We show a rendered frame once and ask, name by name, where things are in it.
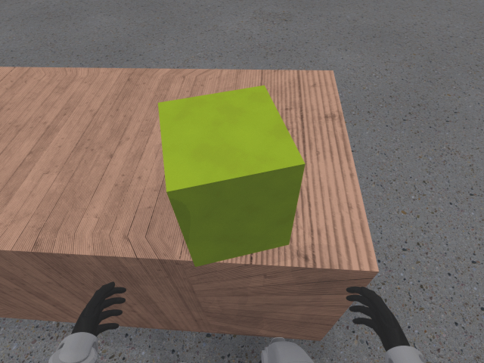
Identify carton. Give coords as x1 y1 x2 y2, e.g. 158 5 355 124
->
158 85 305 267

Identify right robot forearm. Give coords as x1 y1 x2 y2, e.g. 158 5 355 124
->
385 346 426 363

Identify left robot forearm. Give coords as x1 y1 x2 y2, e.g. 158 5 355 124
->
48 332 98 363

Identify left robot hand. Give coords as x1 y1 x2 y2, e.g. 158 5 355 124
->
71 282 126 336

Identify right robot shin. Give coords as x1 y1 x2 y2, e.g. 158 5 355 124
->
269 337 285 345

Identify right robot hand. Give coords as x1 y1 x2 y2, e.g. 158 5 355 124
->
346 287 410 351

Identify robot right thigh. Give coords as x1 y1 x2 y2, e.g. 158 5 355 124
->
261 341 314 363

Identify pedestal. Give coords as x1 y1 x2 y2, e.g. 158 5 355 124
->
0 67 379 341

